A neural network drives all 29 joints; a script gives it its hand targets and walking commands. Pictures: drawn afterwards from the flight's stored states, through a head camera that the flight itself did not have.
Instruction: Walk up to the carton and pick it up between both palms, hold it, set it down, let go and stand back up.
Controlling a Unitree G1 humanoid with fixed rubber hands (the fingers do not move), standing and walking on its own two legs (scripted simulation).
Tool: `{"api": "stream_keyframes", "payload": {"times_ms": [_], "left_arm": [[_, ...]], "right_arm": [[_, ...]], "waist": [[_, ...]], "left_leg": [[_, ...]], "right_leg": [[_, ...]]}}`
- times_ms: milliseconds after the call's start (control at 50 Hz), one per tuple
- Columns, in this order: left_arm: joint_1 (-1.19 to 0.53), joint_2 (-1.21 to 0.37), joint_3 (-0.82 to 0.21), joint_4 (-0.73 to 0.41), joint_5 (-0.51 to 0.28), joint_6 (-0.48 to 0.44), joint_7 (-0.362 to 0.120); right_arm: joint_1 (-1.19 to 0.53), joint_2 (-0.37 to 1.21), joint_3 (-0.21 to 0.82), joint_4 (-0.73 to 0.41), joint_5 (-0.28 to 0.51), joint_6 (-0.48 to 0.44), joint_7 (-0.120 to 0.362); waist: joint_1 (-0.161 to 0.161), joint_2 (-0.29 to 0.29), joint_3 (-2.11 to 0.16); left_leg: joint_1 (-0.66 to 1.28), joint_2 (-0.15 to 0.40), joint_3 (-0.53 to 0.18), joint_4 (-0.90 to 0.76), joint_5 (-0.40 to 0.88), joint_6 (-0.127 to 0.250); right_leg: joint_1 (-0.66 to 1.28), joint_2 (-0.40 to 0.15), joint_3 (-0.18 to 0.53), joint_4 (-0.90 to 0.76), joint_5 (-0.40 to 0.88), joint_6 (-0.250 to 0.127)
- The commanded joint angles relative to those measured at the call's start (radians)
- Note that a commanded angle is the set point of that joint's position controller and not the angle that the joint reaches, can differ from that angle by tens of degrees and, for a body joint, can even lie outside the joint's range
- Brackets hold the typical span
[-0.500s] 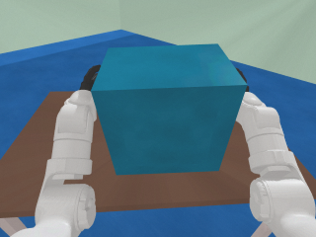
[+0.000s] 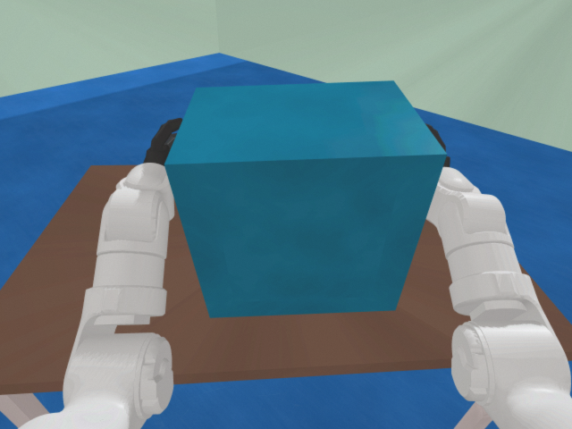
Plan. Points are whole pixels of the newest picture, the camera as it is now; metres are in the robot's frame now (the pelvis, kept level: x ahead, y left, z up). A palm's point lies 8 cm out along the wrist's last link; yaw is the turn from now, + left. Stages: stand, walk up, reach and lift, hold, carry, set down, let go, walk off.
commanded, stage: hold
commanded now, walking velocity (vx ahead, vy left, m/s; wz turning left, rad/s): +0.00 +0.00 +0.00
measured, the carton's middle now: (299, 202) +0.38 -0.01 +0.19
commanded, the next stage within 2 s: none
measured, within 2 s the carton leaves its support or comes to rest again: neither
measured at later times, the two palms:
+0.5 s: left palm (159, 173) +0.37 +0.18 +0.24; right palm (431, 177) +0.39 -0.18 +0.24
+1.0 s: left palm (159, 173) +0.37 +0.18 +0.24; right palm (431, 176) +0.38 -0.18 +0.24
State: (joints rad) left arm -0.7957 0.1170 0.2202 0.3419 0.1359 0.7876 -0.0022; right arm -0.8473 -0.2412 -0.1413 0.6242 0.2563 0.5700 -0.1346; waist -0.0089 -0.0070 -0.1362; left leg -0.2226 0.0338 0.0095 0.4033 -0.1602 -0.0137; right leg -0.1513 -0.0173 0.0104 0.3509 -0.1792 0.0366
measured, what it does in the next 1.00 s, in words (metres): stands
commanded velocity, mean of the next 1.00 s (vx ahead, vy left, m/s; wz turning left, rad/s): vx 0.00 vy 0.00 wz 0.00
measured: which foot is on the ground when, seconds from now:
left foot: down 0.00-1.00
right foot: down 0.00-1.00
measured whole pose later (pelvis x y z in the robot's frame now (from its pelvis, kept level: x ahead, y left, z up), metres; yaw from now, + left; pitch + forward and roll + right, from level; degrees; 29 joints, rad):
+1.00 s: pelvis +0.00 +0.00 +0.00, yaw +0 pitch -1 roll -1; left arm -0.80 0.12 0.22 0.34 0.14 0.79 0.00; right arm -0.85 -0.24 -0.14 0.62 0.26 0.57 -0.14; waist -0.01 -0.01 -0.14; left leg -0.22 0.03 0.01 0.40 -0.16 -0.01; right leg -0.15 -0.02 0.01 0.35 -0.18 0.04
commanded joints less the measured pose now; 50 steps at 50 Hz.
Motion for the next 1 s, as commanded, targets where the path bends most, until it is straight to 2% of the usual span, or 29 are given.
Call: {"api": "stream_keyframes", "payload": {"times_ms": [0, 80, 100, 120, 140, 160, 180, 200, 260, 300, 320, 340, 380, 480, 540, 580, 600, 660, 680, 700, 720, 740, 780, 800, 860, 880, 920, 940, 980], "left_arm": [[-0.639, -0.585, -0.325, -0.185, -0.167, -0.068, -0.162], [-0.662, -0.585, -0.320, -0.171, -0.166, -0.068, -0.177], [-0.662, -0.566, -0.311, -0.176, -0.165, -0.073, -0.175], [-0.667, -0.607, -0.352, -0.226, -0.181, -0.075, -0.172], [-0.643, -0.596, -0.346, -0.167, -0.169, -0.067, -0.171], [-0.672, -0.584, -0.341, -0.213, -0.164, -0.068, -0.172], [-0.675, -0.590, -0.364, -0.248, -0.181, -0.076, -0.167], [-0.655, -0.587, -0.337, -0.198, -0.173, -0.071, -0.164], [-0.672, -0.584, -0.324, -0.180, -0.175, -0.072, -0.166], [-0.661, -0.578, -0.340, -0.205, -0.178, -0.069, -0.172], [-0.624, -0.575, -0.326, -0.202, -0.173, -0.068, -0.169], [-0.674, -0.574, -0.326, -0.211, -0.161, -0.069, -0.167], [-0.672, -0.585, -0.343, -0.243, -0.174, -0.071, -0.166], [-0.654, -0.580, -0.317, -0.165, -0.166, -0.066, -0.176], [-0.644, -0.582, -0.315, -0.192, -0.167, -0.071, -0.176], [-0.662, -0.566, -0.307, -0.202, -0.160, -0.070, -0.178], [-0.686, -0.573, -0.322, -0.220, -0.169, -0.072, -0.179], [-0.639, -0.585, -0.315, -0.181, -0.154, -0.067, -0.176], [-0.654, -0.575, -0.314, -0.220, -0.168, -0.070, -0.177], [-0.673, -0.561, -0.307, -0.187, -0.160, -0.069, -0.175], [-0.643, -0.563, -0.298, -0.170, -0.149, -0.066, -0.176], [-0.645, -0.569, -0.307, -0.157, -0.162, -0.066, -0.177], [-0.678, -0.587, -0.336, -0.247, -0.178, -0.074, -0.166], [-0.665, -0.592, -0.354, -0.219, -0.184, -0.072, -0.164], [-0.647, -0.583, -0.336, -0.227, -0.172, -0.068, -0.169], [-0.641, -0.579, -0.318, -0.174, -0.154, -0.063, -0.170], [-0.655, -0.582, -0.311, -0.218, -0.167, -0.069, -0.169], [-0.662, -0.608, -0.338, -0.208, -0.183, -0.067, -0.167], [-0.678, -0.568, -0.332, -0.230, -0.175, -0.074, -0.170]], "right_arm": [[-0.812, 0.571, 0.349, -0.325, 0.175, -0.040, 0.148], [-0.816, 0.582, 0.353, -0.295, 0.165, -0.035, 0.143], [-0.815, 0.584, 0.350, -0.302, 0.164, -0.040, 0.148], [-0.804, 0.583, 0.350, -0.312, 0.175, -0.041, 0.148], [-0.842, 0.572, 0.346, -0.338, 0.175, -0.045, 0.147], [-0.804, 0.568, 0.343, -0.284, 0.169, -0.039, 0.144], [-0.795, 0.580, 0.355, -0.327, 0.172, -0.041, 0.145], [-0.834, 0.576, 0.356, -0.355, 0.170, -0.045, 0.146], [-0.843, 0.586, 0.356, -0.342, 0.165, -0.041, 0.139], [-0.811, 0.563, 0.345, -0.308, 0.170, -0.037, 0.146], [-0.816, 0.582, 0.370, -0.359, 0.177, -0.042, 0.145], [-0.800, 0.575, 0.354, -0.316, 0.177, -0.039, 0.146], [-0.784, 0.572, 0.356, -0.321, 0.188, -0.042, 0.143], [-0.853, 0.569, 0.335, -0.326, 0.157, -0.040, 0.146], [-0.821, 0.587, 0.372, -0.344, 0.181, -0.039, 0.141], [-0.792, 0.576, 0.348, -0.301, 0.155, -0.027, 0.143], [-0.798, 0.580, 0.345, -0.286, 0.170, -0.031, 0.144], [-0.824, 0.591, 0.375, -0.315, 0.176, -0.033, 0.144], [-0.821, 0.600, 0.375, -0.335, 0.185, -0.038, 0.140], [-0.816, 0.587, 0.362, -0.295, 0.165, -0.032, 0.142], [-0.817, 0.592, 0.368, -0.316, 0.178, -0.035, 0.142], [-0.818, 0.589, 0.359, -0.307, 0.167, -0.033, 0.140], [-0.815, 0.583, 0.357, -0.342, 0.184, -0.040, 0.147], [-0.813, 0.568, 0.346, -0.325, 0.175, -0.038, 0.144], [-0.816, 0.573, 0.356, -0.352, 0.177, -0.045, 0.142], [-0.818, 0.565, 0.353, -0.320, 0.173, -0.038, 0.144], [-0.814, 0.585, 0.365, -0.332, 0.175, -0.035, 0.148], [-0.840, 0.572, 0.352, -0.336, 0.178, -0.040, 0.146], [-0.807, 0.586, 0.360, -0.330, 0.174, -0.038, 0.138]], "waist": [[-0.042, -0.007, -0.358], [-0.040, 0.007, -0.335], [-0.041, -0.023, -0.364], [-0.055, 0.029, -0.415], [-0.047, 0.013, -0.387], [-0.049, 0.034, -0.400], [-0.054, 0.040, -0.411], [-0.041, -0.003, -0.415], [-0.042, -0.011, -0.388], [-0.046, 0.018, -0.396], [-0.024, -0.026, -0.393], [-0.039, 0.029, -0.413], [-0.050, 0.035, -0.414], [-0.048, -0.018, -0.398], [-0.026, -0.013, -0.415], [-0.054, -0.015, -0.388], [-0.049, 0.015, -0.373], [-0.035, 0.004, -0.369], [-0.022, -0.004, -0.412], [-0.034, -0.001, -0.379], [-0.024, -0.013, -0.363], [-0.041, -0.008, -0.344], [-0.039, 0.022, -0.437], [-0.057, 0.034, -0.415], [-0.043, 0.017, -0.413], [-0.041, 0.010, -0.377], [-0.036, -0.009, -0.403], [-0.057, 0.011, -0.408], [-0.050, 0.006, -0.408]], "left_leg": [[0.212, -0.061, -0.019, -0.101, 0.217, -0.027], [0.191, -0.065, -0.014, -0.105, 0.184, -0.020], [0.196, -0.061, -0.014, -0.106, 0.175, -0.011], [0.223, -0.059, -0.021, -0.096, 0.213, -0.038], [0.213, -0.060, -0.019, -0.096, 0.191, -0.026], [0.213, -0.062, -0.014, -0.095, 0.217, -0.040], [0.238, -0.057, -0.021, -0.088, 0.240, -0.041], [0.240, -0.058, -0.015, -0.092, 0.229, -0.029], [0.214, -0.064, -0.015, -0.098, 0.199, -0.019], [0.213, -0.064, -0.013, -0.096, 0.201, -0.029], [0.219, -0.061, -0.014, -0.091, 0.240, -0.018], [0.228, -0.063, -0.013, -0.093, 0.215, -0.030], [0.243, -0.057, -0.021, -0.088, 0.263, -0.039], [0.211, -0.057, -0.013, -0.110, 0.168, -0.013], [0.225, -0.063, -0.011, -0.098, 0.213, -0.017], [0.221, -0.060, -0.015, -0.104, 0.193, -0.014], [0.208, -0.063, -0.014, -0.101, 0.200, -0.027], [0.202, -0.069, -0.011, -0.103, 0.216, -0.018], [0.204, -0.068, -0.010, -0.100, 0.216, -0.015], [0.214, -0.066, -0.008, -0.105, 0.185, -0.014], [0.196, -0.070, -0.007, -0.103, 0.199, -0.010], [0.199, -0.067, -0.010, -0.105, 0.184, -0.015], [0.235, -0.064, -0.014, -0.086, 0.240, -0.033], [0.239, -0.056, -0.020, -0.090, 0.221, -0.039], [0.237, -0.061, -0.016, -0.086, 0.251, -0.029], [0.228, -0.060, -0.016, -0.100, 0.207, -0.025], [0.213, -0.063, -0.017, -0.104, 0.208, -0.015], [0.220, -0.061, -0.020, -0.101, 0.212, -0.029], [0.220, -0.067, -0.011, -0.093, 0.216, -0.024]], "right_leg": [[0.149, 0.103, -0.001, -0.099, 0.185, -0.035], [0.145, 0.091, 0.012, -0.103, 0.154, -0.037], [0.155, 0.095, 0.012, -0.104, 0.174, -0.034], [0.156, 0.098, 0.011, -0.090, 0.189, -0.042], [0.135, 0.094, 0.008, -0.099, 0.171, -0.037], [0.157, 0.099, 0.009, -0.094, 0.182, -0.045], [0.159, 0.097, 0.005, -0.087, 0.215, -0.043], [0.153, 0.101, -0.004, -0.094, 0.186, -0.034], [0.168, 0.095, 0.003, -0.097, 0.184, -0.034], [0.147, 0.097, 0.006, -0.097, 0.171, -0.035], [0.174, 0.101, 0.003, -0.089, 0.209, -0.031], [0.153, 0.098, 0.005, -0.093, 0.176, -0.037], [0.160, 0.098, 0.003, -0.087, 0.227, -0.037], [0.146, 0.096, 0.009, -0.107, 0.161, -0.037], [0.178, 0.100, 0.008, -0.095, 0.195, -0.034], [0.158, 0.096, 0.011, -0.095, 0.196, -0.035], [0.162, 0.094, 0.008, -0.096, 0.179, -0.038], [0.166, 0.096, 0.005, -0.094, 0.200, -0.034], [0.184, 0.095, 0.015, -0.090, 0.203, -0.033], [0.149, 0.093, 0.006, -0.099, 0.170, -0.030], [0.175, 0.096, 0.009, -0.099, 0.184, -0.033], [0.154, 0.093, 0.004, -0.098, 0.166, -0.034], [0.167, 0.099, 0.003, -0.087, 0.193, -0.037], [0.144, 0.096, 0.003, -0.092, 0.194, -0.037], [0.160, 0.099, 0.000, -0.093, 0.202, -0.033], [0.150, 0.097, 0.004, -0.104, 0.170, -0.036], [0.173, 0.099, 0.009, -0.096, 0.192, -0.034], [0.157, 0.099, 0.006, -0.095, 0.187, -0.035], [0.172, 0.095, 0.004, -0.093, 0.211, -0.032]]}}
